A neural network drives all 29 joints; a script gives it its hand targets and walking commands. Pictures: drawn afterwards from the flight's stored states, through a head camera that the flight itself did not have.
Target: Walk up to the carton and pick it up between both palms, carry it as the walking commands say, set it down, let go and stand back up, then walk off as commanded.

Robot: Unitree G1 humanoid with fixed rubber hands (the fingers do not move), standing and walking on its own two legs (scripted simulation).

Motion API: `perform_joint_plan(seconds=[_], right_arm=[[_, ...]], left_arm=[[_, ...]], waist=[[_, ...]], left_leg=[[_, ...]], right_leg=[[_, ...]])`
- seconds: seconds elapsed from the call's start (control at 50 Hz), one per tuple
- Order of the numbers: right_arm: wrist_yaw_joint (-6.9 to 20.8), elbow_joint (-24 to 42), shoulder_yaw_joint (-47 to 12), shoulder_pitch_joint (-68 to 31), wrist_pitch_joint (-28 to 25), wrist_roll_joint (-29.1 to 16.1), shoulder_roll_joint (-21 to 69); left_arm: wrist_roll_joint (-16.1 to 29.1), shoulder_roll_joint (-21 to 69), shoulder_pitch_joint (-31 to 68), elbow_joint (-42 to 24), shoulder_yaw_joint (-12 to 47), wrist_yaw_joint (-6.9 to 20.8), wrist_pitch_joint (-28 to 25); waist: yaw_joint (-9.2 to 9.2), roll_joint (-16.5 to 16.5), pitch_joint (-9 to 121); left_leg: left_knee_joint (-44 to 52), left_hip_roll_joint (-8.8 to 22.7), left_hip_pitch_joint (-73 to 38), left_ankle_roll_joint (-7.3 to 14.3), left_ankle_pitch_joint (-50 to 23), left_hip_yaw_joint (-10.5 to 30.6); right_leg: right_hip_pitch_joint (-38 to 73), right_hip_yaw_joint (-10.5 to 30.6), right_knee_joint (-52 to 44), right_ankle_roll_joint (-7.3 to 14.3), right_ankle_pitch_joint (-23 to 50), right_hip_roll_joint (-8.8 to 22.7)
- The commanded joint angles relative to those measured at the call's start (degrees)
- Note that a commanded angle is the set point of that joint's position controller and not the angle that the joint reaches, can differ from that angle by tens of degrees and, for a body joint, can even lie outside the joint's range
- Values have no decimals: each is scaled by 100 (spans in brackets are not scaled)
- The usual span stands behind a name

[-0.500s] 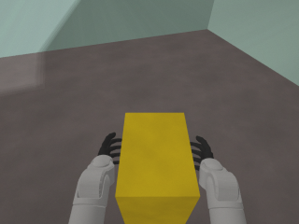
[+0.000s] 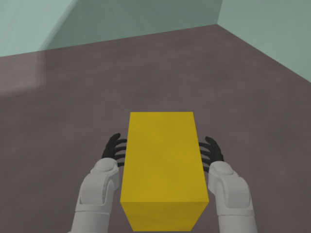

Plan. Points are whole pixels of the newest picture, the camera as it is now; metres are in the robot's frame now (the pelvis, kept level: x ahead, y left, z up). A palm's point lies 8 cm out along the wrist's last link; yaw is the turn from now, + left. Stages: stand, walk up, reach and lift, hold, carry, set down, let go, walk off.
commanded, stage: carry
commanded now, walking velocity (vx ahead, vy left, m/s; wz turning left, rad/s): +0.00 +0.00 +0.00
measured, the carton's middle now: (161, 174) +0.29 -0.01 -0.04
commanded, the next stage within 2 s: hold in 0.46 s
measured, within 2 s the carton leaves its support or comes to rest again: neither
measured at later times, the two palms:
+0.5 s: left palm (109, 163) +0.27 +0.13 +0.05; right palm (215, 166) +0.27 -0.14 +0.05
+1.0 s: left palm (126, 160) +0.29 +0.09 +0.03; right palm (228, 176) +0.25 -0.17 +0.03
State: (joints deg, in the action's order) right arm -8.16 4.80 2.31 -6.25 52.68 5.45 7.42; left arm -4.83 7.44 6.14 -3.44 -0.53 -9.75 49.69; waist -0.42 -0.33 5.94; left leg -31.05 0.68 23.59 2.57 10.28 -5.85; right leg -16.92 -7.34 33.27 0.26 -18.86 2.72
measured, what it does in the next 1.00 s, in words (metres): stands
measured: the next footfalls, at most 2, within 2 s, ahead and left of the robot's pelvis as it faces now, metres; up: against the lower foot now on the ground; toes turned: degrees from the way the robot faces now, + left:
none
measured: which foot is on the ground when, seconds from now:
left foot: down 0.00-1.00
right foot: down 0.00-1.00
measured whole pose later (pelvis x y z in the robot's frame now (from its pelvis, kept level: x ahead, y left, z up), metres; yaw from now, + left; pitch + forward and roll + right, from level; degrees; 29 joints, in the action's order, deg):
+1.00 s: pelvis -0.02 +0.00 +0.00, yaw -8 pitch -6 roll +1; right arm -2.1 -27.4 14.4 -22.2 39.4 18.7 10.8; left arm -16.3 10.2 20.2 23.8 -14.1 -4.5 40.0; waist -1.6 1.6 -0.9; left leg -28.5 -1.9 13.2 2.5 9.3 -3.0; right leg -10.2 0.0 32.5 0.8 -16.3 0.0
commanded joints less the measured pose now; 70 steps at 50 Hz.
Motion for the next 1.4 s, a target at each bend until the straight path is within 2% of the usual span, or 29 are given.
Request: perform_joint_plan(seconds=[0.0, 0.02, 0.1, 0.18, 0.22, 0.26, 0.3, 0.44, 0.46, 0.48, 0.54, 0.58, 0.62, 0.66, 0.74, 0.76, 0.78, 0.82, 0.88, 0.98, 1.0, 1.06, 1.1, 1.12, 1.18, 1.24, 1.28, 1.32, 1.38], right_arm=[[814, 558, -2279, -2537, -306, -1001, 4939], [853, 294, -2263, -2510, -318, -925, 4921], [858, 766, -2392, -2760, -379, -1116, 5071], [869, 493, -2348, -2576, -351, -1026, 5071], [834, 919, -2459, -2703, -327, -1180, 5159], [816, 939, -2459, -2710, -290, -1195, 5144], [867, 490, -2340, -2572, -285, -1013, 5031], [883, 698, -2455, -2738, -292, -1108, 5164], [1054, -1312, -922, -2734, -516, 118, 3675], [992, -1686, -1152, -2925, -781, 25, 3738], [1168, -948, -1881, -3007, -1323, -328, 4718], [1381, -391, -2639, -3771, -1555, -711, 5760], [1561, -139, -3174, -4456, -1652, -1036, 6170], [1655, -44, -3353, -4408, -1688, -1084, 6274], [1647, -1546, -2478, -3904, -1473, -656, 6124], [1665, -1962, -2192, -3788, -1406, -502, 6011], [1653, -2391, -1647, -3106, -1385, 48, 6297], [1714, -2989, -1233, -3404, -1352, 279, 6216], [1809, -3104, -963, -4425, -1545, 270, 6372], [2071, -3243, -977, -6085, -2034, -97, 6540], [2101, -3433, -900, -6207, -2114, -51, 6485], [2174, -3947, -600, -6393, -2468, 77, 6240], [2182, -4151, -382, -6252, -2653, 243, 6093], [2177, -4221, -256, -6194, -2743, 348, 6016], [2053, -4525, 113, -5596, -2918, 682, 5724], [1902, -4341, 46, -5041, -3161, 799, 5582], [1839, -4322, -11, -4770, -3306, 802, 5439], [1774, -4345, -94, -4495, -3445, 819, 5295], [1698, -4243, -216, -4221, -3727, 826, 5021]], left_arm=[[1112, 5093, 2379, -618, 2375, 928, -100], [983, 5065, 2239, -279, 2308, 964, -102], [1205, 5261, 2480, -710, 2474, 985, -153], [1114, 5194, 2392, -511, 2414, 990, -143], [1290, 5299, 2549, -945, 2561, 959, -112], [1274, 5270, 2535, -964, 2541, 931, -68], [1062, 5147, 2355, -488, 2392, 977, -63], [1174, 5285, 2540, -734, 2544, 989, -68], [106, 3871, 2642, 1277, 708, 1141, -206], [320, 3982, 2680, 1463, 1136, 1126, -424], [911, 4977, 3108, 399, 2308, 1361, -899], [1114, 5861, 3687, 35, 3016, 1576, -1099], [1185, 6120, 4111, -290, 3111, 1646, -1252], [1130, 6192, 3974, -245, 3071, 1712, -1291], [679, 5965, 3898, 836, 2290, 1787, -1110], [576, 5917, 3847, 1153, 2038, 1809, -1028], [543, 6050, 3680, 1888, 2123, 1992, -968], [325, 5960, 3804, 2518, 1523, 2108, -913], [260, 6108, 4671, 2733, 1128, 2214, -1083], [-22, 6397, 5519, 3068, 576, 2010, -1524], [-148, 6370, 5540, 3224, 434, 1947, -1616], [-425, 6512, 5608, 3657, 179, 1786, -1843], [-631, 6484, 5372, 3950, 36, 1695, -1971], [-681, 6452, 5267, 4053, -45, 1664, -2051], [-791, 6309, 4952, 4226, -132, 1622, -2223], [-671, 6347, 4519, 4079, 199, 1589, -2497], [-717, 6242, 4210, 4074, 266, 1560, -2641], [-838, 6050, 3787, 4149, 161, 1501, -2793], [-902, 5828, 3346, 4297, 139, 1444, -3084]], waist=[[-70, -69, 1274], [-64, -24, 1320], [-57, -30, 1305], [-59, 20, 1366], [-47, -16, 1361], [-43, -45, 1332], [-47, -80, 1317], [-43, -39, 1157], [144, 731, -977], [-5, 941, -689], [-133, 384, 528], [-96, 252, 1994], [59, 147, 2796], [137, 209, 2954], [95, 243, 1217], [71, 339, 711], [-714, 377, 597], [-528, 408, -69], [-371, 398, -364], [375, 131, 329], [420, 245, 501], [457, 41, 814], [489, -137, 722], [439, 3, 713], [180, -46, 394], [-93, -43, 717], [-111, -277, 897], [3, -212, 930], [-23, -64, 1204]], left_leg=[[352, 676, -1122, 104, -639, 566], [352, 668, -1133, 112, -570, 553], [363, 681, -1103, 108, -571, 567], [393, 687, -1137, 109, -441, 569], [398, 690, -1132, 110, -474, 580], [392, 692, -1114, 105, -514, 593], [430, 701, -1096, 108, -406, 575], [522, 717, -1038, 89, -41, 611], [649, -509, -2385, 50, 236, 962], [541, -473, -3052, -11, -159, 935], [294, -318, -3387, -215, -1465, 1105], [158, -379, -3664, -235, -2155, 1183], [139, -415, -3770, -192, -2127, 1213], [132, -463, -3756, -199, -1998, 1207], [331, -522, -3609, -172, -789, 1076], [418, -511, -3587, -177, -474, 1087], [472, -390, -3275, -81, -141, 1228], [635, -349, -2840, -65, 555, 1228], [517, -366, -2621, -45, 918, 1178], [402, -321, -2450, 26, 1210, 1328], [374, -311, -2417, 37, 1241, 1369], [259, -296, -2480, 0, 1453, 1509], [242, -273, -2324, -41, 1150, 1484], [223, -269, -2344, -51, 1005, 1513], [167, -287, -2175, -103, 349, 1431], [19, -321, -2354, -174, -999, 1432], [-87, -370, -2384, -222, -1699, 1396], [-148, -374, -2273, -230, -2268, 1438], [-273, -403, -2201, -228, -2873, 1523]], right_leg=[[64, 600, -752, 165, 1083, 478], [101, 598, -776, 174, 1064, 473], [98, 608, -757, 181, 1052, 465], [140, 613, -787, 186, 959, 436], [128, 631, -762, 199, 963, 441], [109, 647, -758, 197, 967, 442], [79, 628, -774, 193, 833, 442], [-27, 655, -858, 186, 502, 420], [-1313, 1294, -1182, 367, -254, -461], [-1673, 1309, -1314, 402, -112, -357], [-986, 1448, -1065, 374, 1153, -433], [-354, 1482, -877, 257, 1951, -502], [-134, 1463, -723, 204, 1931, -542], [-71, 1405, -690, 181, 1804, -560], [-837, 1420, -1094, 301, 524, -330], [-1115, 1408, -1208, 359, 166, -305], [-505, 1546, -1488, 239, 392, -331], [-427, 1536, -1527, 257, -215, -268], [-433, 1557, -1357, 320, -578, -258], [-116, 1518, -771, 306, -505, -385], [-137, 1475, -679, 279, -545, -450], [-413, 1464, -425, 333, -546, -504], [-551, 1463, -323, 323, -286, -571], [-649, 1448, -313, 306, -235, -593], [-842, 1457, -378, 315, 138, -590], [-843, 1432, -362, 313, 982, -635], [-898, 1444, -327, 335, 1280, -652], [-998, 1462, -300, 305, 1522, -672], [-1176, 1458, -164, 253, 1839, -716]])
